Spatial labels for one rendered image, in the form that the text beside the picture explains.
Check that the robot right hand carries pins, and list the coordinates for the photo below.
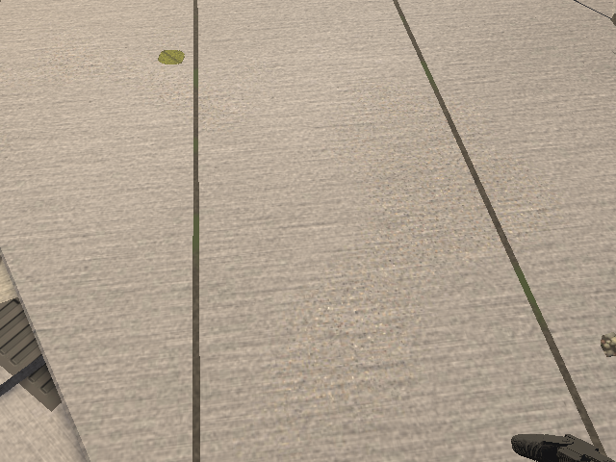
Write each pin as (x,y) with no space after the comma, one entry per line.
(551,448)

